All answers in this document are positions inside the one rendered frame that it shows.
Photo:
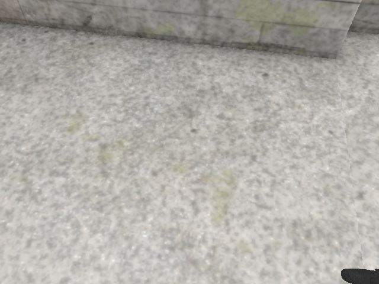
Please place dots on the right robot hand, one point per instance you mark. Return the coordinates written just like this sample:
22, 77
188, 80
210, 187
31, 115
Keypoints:
360, 276

